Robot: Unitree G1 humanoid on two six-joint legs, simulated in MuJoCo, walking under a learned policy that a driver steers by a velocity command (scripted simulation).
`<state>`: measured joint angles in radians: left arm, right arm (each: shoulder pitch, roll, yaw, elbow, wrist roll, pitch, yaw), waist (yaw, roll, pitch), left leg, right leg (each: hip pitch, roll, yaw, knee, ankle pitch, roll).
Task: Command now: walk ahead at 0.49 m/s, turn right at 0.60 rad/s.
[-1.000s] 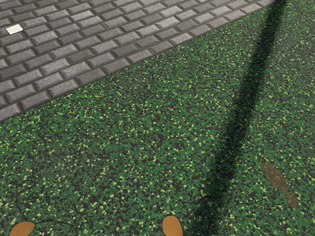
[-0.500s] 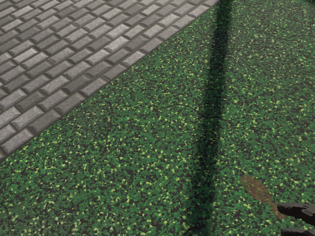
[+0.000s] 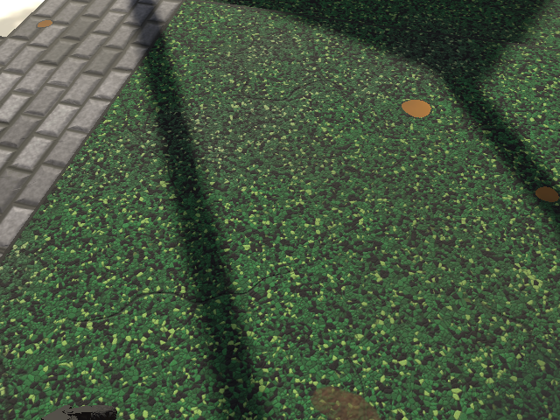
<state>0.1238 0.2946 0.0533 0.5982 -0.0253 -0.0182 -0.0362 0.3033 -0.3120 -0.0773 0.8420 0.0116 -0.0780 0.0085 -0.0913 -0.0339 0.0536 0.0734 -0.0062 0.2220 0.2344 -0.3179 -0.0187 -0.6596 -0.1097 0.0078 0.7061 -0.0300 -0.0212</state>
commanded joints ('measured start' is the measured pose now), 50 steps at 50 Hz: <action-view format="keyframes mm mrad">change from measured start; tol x32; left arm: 1 -78 73 21 -104 2 -14 -17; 5 371 280 118 -6 -9 14 20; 30 417 12 1 48 -1 -42 45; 50 -182 21 -6 -55 13 -85 -6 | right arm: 1 -33 -206 -48 -57 19 8 -5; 23 -344 -84 27 -208 -4 -31 30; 30 102 -282 -49 -106 -25 -32 30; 50 125 -137 8 -11 3 17 -8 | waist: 1 35 88 30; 7 216 -109 -404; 27 98 -88 -28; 30 61 398 -368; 50 -10 99 20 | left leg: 1 -8 283 -53 1 615 150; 4 -104 234 17 487 918 90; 6 -757 -40 -159 1146 -271 -4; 7 -859 12 -320 1185 -222 17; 20 -561 48 -250 389 428 -59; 28 -301 40 -240 258 273 82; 31 217 388 -1038 25 -291 300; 50 -65 207 -322 -17 535 194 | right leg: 1 58 49 -65 -72 -70 -43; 4 526 180 -119 -142 -100 -134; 6 1065 -212 778 -332 -363 -408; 15 459 -44 299 -477 112 -279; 26 550 -87 310 -364 -42 -168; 28 539 -7 254 -147 151 -120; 30 51 218 116 491 -524 5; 32 -115 127 171 600 -444 -5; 50 48 75 -6 -189 98 13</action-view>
